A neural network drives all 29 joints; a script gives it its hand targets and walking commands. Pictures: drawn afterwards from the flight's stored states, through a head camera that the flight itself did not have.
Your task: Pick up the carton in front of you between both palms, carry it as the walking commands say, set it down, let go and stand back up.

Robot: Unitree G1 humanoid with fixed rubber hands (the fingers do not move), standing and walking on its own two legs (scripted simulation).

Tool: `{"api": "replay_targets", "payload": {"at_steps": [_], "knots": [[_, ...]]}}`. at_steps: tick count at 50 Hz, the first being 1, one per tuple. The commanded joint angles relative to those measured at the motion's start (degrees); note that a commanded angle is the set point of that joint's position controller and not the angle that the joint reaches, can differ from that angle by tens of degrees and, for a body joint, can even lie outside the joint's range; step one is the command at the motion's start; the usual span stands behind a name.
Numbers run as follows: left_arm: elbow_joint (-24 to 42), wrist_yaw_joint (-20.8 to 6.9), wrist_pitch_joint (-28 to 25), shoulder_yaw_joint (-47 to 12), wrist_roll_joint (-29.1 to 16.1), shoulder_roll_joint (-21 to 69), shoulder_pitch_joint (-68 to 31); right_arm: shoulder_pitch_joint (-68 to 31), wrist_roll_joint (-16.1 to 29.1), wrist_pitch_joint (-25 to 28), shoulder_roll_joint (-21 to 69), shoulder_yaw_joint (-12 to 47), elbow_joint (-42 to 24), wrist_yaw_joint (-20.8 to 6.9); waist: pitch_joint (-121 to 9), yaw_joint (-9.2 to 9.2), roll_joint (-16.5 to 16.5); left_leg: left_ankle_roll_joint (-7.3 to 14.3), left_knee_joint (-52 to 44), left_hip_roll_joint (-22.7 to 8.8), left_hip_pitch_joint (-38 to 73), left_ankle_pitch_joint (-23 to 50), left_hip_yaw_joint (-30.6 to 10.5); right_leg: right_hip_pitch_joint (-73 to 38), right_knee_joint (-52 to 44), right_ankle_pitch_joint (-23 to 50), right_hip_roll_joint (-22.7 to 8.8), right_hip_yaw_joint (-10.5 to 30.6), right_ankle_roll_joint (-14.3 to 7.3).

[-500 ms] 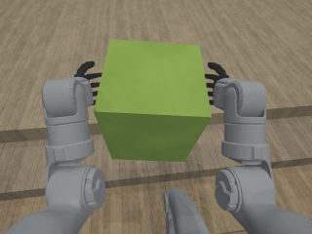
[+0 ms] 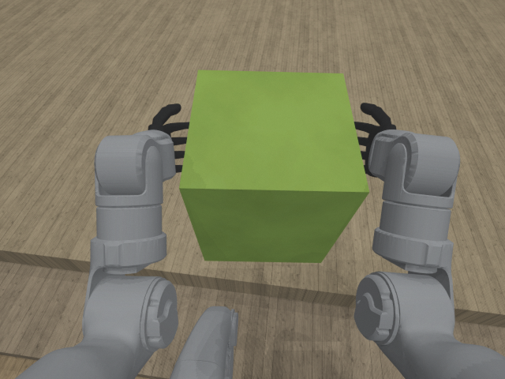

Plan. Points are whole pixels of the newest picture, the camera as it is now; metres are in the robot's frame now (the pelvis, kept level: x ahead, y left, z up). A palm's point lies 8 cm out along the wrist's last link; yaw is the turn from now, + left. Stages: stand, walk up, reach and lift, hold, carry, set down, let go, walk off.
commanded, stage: carry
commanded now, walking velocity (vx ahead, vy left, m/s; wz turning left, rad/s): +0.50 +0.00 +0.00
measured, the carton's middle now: (266, 177) +0.41 +0.03 +0.09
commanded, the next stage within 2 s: none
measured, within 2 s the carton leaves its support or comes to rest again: neither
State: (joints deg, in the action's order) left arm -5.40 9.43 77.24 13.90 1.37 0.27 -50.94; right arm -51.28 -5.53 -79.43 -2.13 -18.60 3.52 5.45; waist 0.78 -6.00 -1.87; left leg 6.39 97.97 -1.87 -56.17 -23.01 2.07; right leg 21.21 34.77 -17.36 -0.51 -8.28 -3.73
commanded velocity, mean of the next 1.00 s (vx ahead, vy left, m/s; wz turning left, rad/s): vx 0.50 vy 0.00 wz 0.00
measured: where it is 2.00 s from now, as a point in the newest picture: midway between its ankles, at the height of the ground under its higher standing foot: (284, 138)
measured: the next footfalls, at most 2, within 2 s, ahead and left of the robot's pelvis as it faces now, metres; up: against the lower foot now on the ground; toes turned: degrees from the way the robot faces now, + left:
left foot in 0.20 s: +0.35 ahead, +0.16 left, +0.12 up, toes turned +6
right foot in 0.74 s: +0.70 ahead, -0.12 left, +0.24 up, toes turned -7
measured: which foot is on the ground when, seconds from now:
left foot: up 0.00-0.18, down 0.20-0.76, up 0.78-1.00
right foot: down 0.00-0.22, up 0.24-0.72, down 0.74-1.00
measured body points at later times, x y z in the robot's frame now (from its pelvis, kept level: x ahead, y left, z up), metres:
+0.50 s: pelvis +0.29 +0.06 +0.12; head +0.33 +0.06 +0.56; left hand +0.71 +0.17 +0.28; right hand +0.67 -0.13 +0.28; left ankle +0.31 +0.16 -0.61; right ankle +0.33 -0.04 -0.42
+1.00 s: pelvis +0.59 -0.04 +0.22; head +0.64 -0.04 +0.67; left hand +0.98 +0.13 +0.37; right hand +1.00 -0.17 +0.36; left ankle +0.59 +0.08 -0.38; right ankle +0.66 -0.12 -0.49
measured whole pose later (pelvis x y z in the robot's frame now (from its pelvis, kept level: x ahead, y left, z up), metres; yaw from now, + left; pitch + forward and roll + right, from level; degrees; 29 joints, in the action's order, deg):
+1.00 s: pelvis +0.59 -0.04 +0.22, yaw +0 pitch +3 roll +0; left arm -8.5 10.3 76.6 14.2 2.4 0.2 -52.0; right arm -50.8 -6.0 -80.4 -1.8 -17.4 5.9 7.1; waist 2.4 -4.7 -1.1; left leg 4.2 82.5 -1.0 -43.5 -23.3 0.2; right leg 29.5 40.6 -14.9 -0.4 -9.2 -5.6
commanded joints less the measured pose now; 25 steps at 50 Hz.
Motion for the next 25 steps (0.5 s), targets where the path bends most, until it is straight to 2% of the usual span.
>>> {"api": "replay_targets", "payload": {"at_steps": [1,2,4,5,6,7,8,9,10,11,12,13,14,15,16,17,18,19,20,21,22,23,25], "knots": [[5.71,-14.79,0.42,-31.58,-25.51,59.24,-45.44,-40.03,21.87,0.83,56.99,33.77,0.80,-8.41,-27.85,-2.56,6.51,0.70,17.72,-3.33,-31.36,-10.37,-4.40,-43.86,-13.26,11.14,-21.67,30.84,-14.36],[4.82,-14.97,0.73,-31.23,-25.14,58.60,-45.43,-40.47,21.77,0.61,56.61,33.65,2.40,-8.60,-25.93,-1.49,4.30,0.76,13.67,-3.92,-32.07,-10.54,-3.08,-42.18,-14.48,7.95,-19.13,27.74,-12.04],[2.96,-15.47,1.17,-30.06,-24.50,57.33,-46.55,-40.33,21.90,0.29,56.46,32.96,4.89,-8.71,-20.59,-0.37,4.48,-0.63,3.48,-5.09,-27.80,-6.50,1.41,-34.37,-19.68,0.99,-15.73,22.27,-8.86],[2.07,-15.74,1.29,-29.40,-24.29,57.21,-46.17,-40.71,21.95,0.17,57.06,32.64,6.08,-8.68,-20.00,1.93,5.35,-1.43,-5.05,-6.16,-18.26,-1.74,2.81,-26.77,-22.74,4.53,-13.40,17.25,-8.30],[0.74,-16.04,1.48,-28.54,-24.38,57.53,-46.25,-41.48,22.45,0.07,57.47,32.33,6.90,-8.69,-18.46,2.63,8.95,-1.05,-15.68,-5.84,-7.04,-0.69,5.22,-19.54,-28.27,8.14,-11.46,12.07,-8.36],[-0.59,-16.21,1.56,-27.52,-23.86,57.63,-46.30,-41.96,22.92,0.07,58.25,32.24,7.53,-8.67,-19.85,4.33,13.32,-0.22,-24.96,-4.67,7.71,3.42,8.04,-11.58,-28.96,18.78,-9.14,3.71,-7.39],[-2.65,-16.40,1.74,-26.43,-23.43,57.72,-45.07,-42.20,23.60,0.06,59.30,32.03,8.69,-8.70,-21.53,5.77,15.04,0.91,-30.40,-1.47,17.79,9.34,11.32,-9.42,-26.63,40.50,-8.78,1.17,-7.19],[-4.30,-16.54,1.76,-25.22,-22.73,57.95,-43.97,-41.77,24.32,0.29,60.76,31.69,10.07,-8.76,-24.54,7.62,17.42,1.91,-32.40,1.80,21.82,10.36,14.06,-14.00,-20.01,65.23,-9.41,-1.21,-6.71],[-5.99,-16.60,1.64,-24.25,-21.73,57.90,-43.35,-40.70,24.79,0.60,62.08,31.34,11.47,-8.99,-28.74,10.79,19.50,2.07,-36.83,4.74,26.99,9.93,15.85,-18.58,-10.63,81.20,-10.32,-2.40,-5.10],[-6.58,-16.60,1.38,-23.56,-20.85,58.65,-43.88,-41.87,25.17,1.22,63.11,31.24,11.24,-9.28,-33.33,15.05,13.51,1.24,-49.80,7.72,36.65,14.70,17.43,-21.23,6.31,83.01,-7.89,-4.48,-2.30],[-5.79,-16.29,0.87,-22.82,-19.90,59.16,-44.34,-43.23,26.25,1.88,64.56,31.64,10.49,-9.67,-40.14,17.08,5.10,2.03,-61.34,5.01,55.11,23.67,7.96,-12.31,23.45,65.43,-4.42,-0.66,1.08],[-6.57,-16.06,0.32,-22.38,-18.82,58.75,-41.58,-43.37,28.86,2.62,67.00,32.48,9.09,-10.32,-39.89,12.89,-4.92,8.31,-67.17,-12.23,68.30,43.71,-23.36,9.76,41.44,4.84,1.59,4.23,4.20],[-6.59,-15.70,-0.21,-21.33,-17.68,58.47,-40.47,-44.55,30.36,3.76,68.00,32.94,6.89,-10.86,-46.75,13.18,-13.01,17.52,-69.20,-17.67,69.98,55.72,-42.25,16.44,64.06,-0.79,7.21,13.51,4.50],[-4.98,-15.16,-0.65,-21.28,-16.61,59.00,-42.68,-49.16,31.73,4.35,69.22,33.73,2.90,-11.38,-45.99,12.37,-6.76,15.98,-65.37,-16.71,69.61,47.88,-37.63,21.78,71.33,0.38,5.14,18.51,2.11],[-2.99,-14.74,-0.64,-21.44,-16.60,59.36,-43.91,-52.69,33.19,4.93,70.45,34.69,-1.16,-11.75,-40.99,11.96,-4.45,13.06,-65.39,-15.34,65.87,34.34,-33.82,26.80,70.83,0.45,2.79,16.83,0.50],[-0.46,-14.21,-0.70,-22.11,-16.82,59.56,-45.66,-55.78,34.61,5.26,71.17,35.68,-4.92,-11.98,-36.41,10.50,-2.67,9.41,-66.65,-14.09,62.17,20.07,-31.05,29.84,68.77,1.87,0.51,15.54,-0.64],[1.38,-13.59,-0.77,-22.84,-16.89,58.82,-46.32,-57.04,35.61,5.27,71.88,36.63,-7.17,-12.15,-34.15,9.09,-4.02,8.17,-69.16,-13.83,60.18,13.80,-28.25,31.36,67.74,1.20,-0.76,14.97,-1.37],[3.13,-12.99,-0.80,-23.87,-17.08,58.09,-46.42,-57.13,35.96,5.12,71.78,37.28,-8.11,-12.18,-33.10,9.05,-2.67,7.17,-70.72,-13.91,59.21,8.68,-25.56,32.05,65.83,1.58,-1.62,13.85,-1.77],[4.36,-12.52,-0.79,-24.84,-17.23,57.52,-46.11,-55.98,35.84,4.94,71.20,37.33,-8.46,-12.09,-32.65,9.14,-1.83,7.05,-71.93,-15.17,58.97,8.04,-25.50,32.79,63.94,-0.24,-2.45,14.42,-1.92],[5.21,-12.17,-0.76,-25.75,-17.28,57.22,-45.36,-54.65,35.36,4.63,70.14,37.30,-8.75,-11.93,-31.35,8.96,-0.19,7.45,-72.94,-15.07,59.06,8.71,-22.46,34.02,59.69,-2.71,-2.50,11.65,-1.76],[5.32,-11.99,-0.64,-26.46,-17.37,56.72,-44.11,-53.40,34.71,4.24,69.26,37.27,-8.64,-11.75,-31.25,9.09,0.93,7.31,-72.50,-14.60,59.69,13.71,-19.57,34.71,56.69,-0.95,-3.31,9.79,-1.81],[5.37,-11.86,-0.31,-27.14,-17.43,56.00,-43.27,-51.86,33.87,3.73,67.27,36.99,-8.67,-11.53,-30.68,10.41,-2.04,9.42,-74.01,-16.32,61.57,20.62,-19.08,39.23,64.00,-1.26,-2.32,6.75,-2.08],[3.48,-11.86,0.83,-28.36,-17.82,55.88,-41.91,-47.54,31.76,2.57,63.66,35.85,-6.06,-10.96,-29.68,13.54,-4.73,11.49,-75.55,-19.66,72.66,19.29,-23.11,56.70,77.02,-12.11,-3.84,9.62,-2.86]]}}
